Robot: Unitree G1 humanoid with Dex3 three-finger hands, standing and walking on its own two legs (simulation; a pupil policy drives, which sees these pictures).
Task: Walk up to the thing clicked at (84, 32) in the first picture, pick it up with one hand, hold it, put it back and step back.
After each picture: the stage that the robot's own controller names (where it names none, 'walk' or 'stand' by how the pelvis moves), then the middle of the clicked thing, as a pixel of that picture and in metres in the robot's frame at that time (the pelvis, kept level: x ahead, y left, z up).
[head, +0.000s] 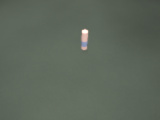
stand; (84, 40) +1.42 -0.03 -0.66
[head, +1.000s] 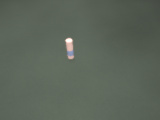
walk; (69, 49) +1.28 +0.22 -0.64
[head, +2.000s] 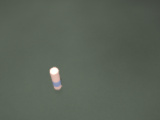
walk; (56, 79) +0.79 +0.28 -0.64
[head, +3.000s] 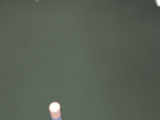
walk; (55, 114) +0.49 +0.18 -0.63
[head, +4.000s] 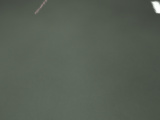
stand; out of the picture +0.40 +0.17 -0.65
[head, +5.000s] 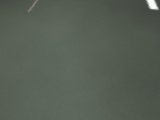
stand; out of the picture +0.39 +0.18 -0.66
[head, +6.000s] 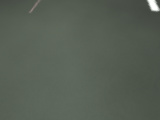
stand; out of the picture +0.39 +0.19 -0.66
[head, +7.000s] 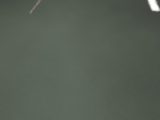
stand; out of the picture +0.38 +0.19 -0.66
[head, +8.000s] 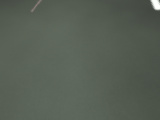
go down; out of the picture +0.38 +0.19 -0.66
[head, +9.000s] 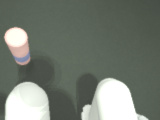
go down; (20, 49) +0.48 +0.20 -0.25
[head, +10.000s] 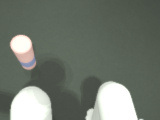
approach; (25, 55) +0.47 +0.19 -0.26
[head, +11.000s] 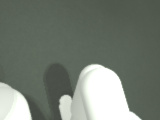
close in; out of the picture +0.47 +0.24 -0.17
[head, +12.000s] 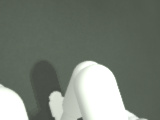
close; out of the picture +0.46 +0.25 -0.16
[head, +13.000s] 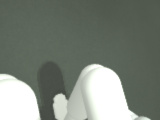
lift; out of the picture +0.39 +0.23 -0.16
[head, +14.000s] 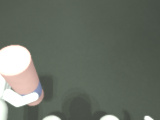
lift; (25, 82) +0.32 +0.17 +0.05
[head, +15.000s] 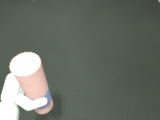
hold; (36, 88) +0.31 +0.15 +0.07
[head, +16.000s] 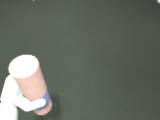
hold; (35, 89) +0.31 +0.16 +0.05
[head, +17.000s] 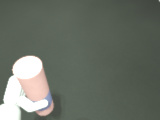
crouch; (37, 90) +0.31 +0.15 +0.05
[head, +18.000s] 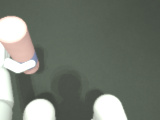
crouch; (22, 51) +0.44 +0.17 -0.02
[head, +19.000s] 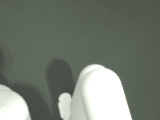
lower; out of the picture +0.46 +0.25 -0.15
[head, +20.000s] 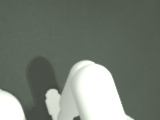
lower; out of the picture +0.46 +0.26 -0.17
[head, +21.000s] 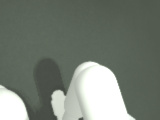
lower; out of the picture +0.45 +0.25 -0.16
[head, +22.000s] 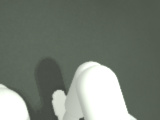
lower; out of the picture +0.45 +0.25 -0.16
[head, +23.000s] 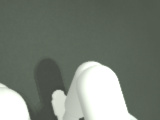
loosen; out of the picture +0.44 +0.25 -0.16
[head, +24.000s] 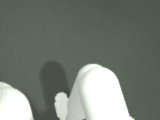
withdraw; out of the picture +0.45 +0.23 -0.18
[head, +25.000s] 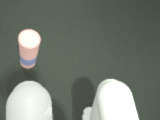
walk; (28, 52) +0.47 +0.18 -0.22
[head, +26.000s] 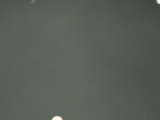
stand; out of the picture +0.39 +0.13 -0.58
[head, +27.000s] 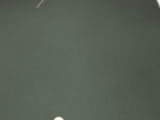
stand; out of the picture +0.41 +0.14 -0.60
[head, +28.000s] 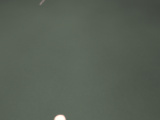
stand; out of the picture +0.41 +0.14 -0.60
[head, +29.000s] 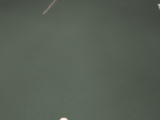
walk; out of the picture +0.43 +0.13 -0.65
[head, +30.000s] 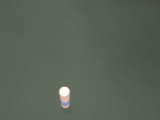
walk; (64, 98) +0.53 +0.12 -0.63
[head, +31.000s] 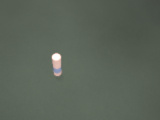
walk; (57, 65) +0.82 +0.18 -0.64
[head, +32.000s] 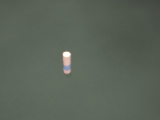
stand; (66, 63) +1.04 +0.16 -0.64
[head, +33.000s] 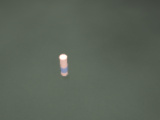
stand; (63, 65) +1.04 +0.18 -0.66
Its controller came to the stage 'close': yes
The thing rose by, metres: 0.70
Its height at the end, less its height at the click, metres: +0.00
